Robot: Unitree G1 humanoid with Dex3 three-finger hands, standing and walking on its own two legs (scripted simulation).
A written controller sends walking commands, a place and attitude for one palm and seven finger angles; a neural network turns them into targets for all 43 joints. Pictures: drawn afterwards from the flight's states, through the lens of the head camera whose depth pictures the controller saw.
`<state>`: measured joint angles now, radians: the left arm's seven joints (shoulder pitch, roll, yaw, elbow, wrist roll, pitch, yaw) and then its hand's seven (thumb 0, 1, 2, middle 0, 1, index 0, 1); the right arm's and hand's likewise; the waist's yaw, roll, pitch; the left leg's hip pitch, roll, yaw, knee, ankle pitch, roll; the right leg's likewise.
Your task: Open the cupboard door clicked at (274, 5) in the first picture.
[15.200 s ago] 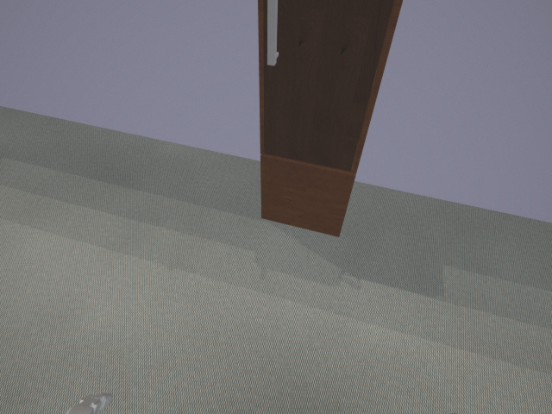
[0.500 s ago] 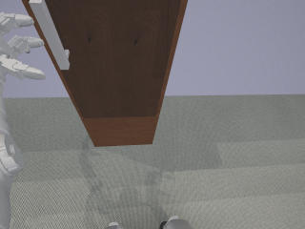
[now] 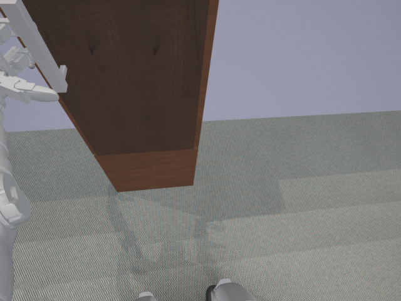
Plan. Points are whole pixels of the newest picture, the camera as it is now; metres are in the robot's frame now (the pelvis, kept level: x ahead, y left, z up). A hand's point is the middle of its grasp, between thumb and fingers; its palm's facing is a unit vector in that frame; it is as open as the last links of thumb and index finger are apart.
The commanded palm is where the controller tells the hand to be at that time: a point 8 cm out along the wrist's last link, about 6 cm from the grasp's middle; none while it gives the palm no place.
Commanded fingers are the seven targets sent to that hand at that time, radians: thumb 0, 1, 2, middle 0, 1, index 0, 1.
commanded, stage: slide the fingers in behind the handle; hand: left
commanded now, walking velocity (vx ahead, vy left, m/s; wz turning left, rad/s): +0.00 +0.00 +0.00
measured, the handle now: (42, 44) +0.56 +0.23 +0.15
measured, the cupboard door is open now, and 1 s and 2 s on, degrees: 0 0 2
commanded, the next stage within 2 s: close the thumb around the handle in 0.86 s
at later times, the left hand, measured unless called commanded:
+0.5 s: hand (45, 68) +0.51 +0.22 +0.14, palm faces -0.01 -1.00 -0.01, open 14.0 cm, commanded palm +0.49 +0.27 +0.14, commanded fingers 0.00 -0.50 0.30 -0.30 -1.20 -0.30 -1.20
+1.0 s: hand (53, 67) +0.51 +0.21 +0.14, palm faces +0.00 -1.00 +0.00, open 13.9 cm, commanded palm +0.49 +0.26 +0.14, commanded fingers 0.00 -0.33 0.37 -0.31 -1.22 -0.31 -1.22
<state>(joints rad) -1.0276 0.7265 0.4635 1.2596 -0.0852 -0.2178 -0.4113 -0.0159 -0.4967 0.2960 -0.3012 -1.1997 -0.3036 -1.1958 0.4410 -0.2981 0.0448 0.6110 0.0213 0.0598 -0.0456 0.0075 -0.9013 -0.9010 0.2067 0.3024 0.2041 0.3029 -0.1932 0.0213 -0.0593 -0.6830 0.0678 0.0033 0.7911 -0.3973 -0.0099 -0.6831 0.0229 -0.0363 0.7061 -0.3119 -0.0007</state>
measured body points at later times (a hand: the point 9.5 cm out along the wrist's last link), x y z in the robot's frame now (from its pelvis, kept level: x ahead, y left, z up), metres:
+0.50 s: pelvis +0.00 +0.01 +0.00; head +0.10 +0.03 +0.44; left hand +0.51 +0.27 +0.15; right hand +0.01 -0.25 -0.11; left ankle -0.02 +0.12 -0.71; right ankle +0.01 -0.12 -0.71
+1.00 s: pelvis +0.00 +0.01 +0.00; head +0.09 +0.02 +0.44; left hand +0.51 +0.26 +0.14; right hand -0.01 -0.26 -0.11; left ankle -0.02 +0.12 -0.71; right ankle +0.01 -0.12 -0.71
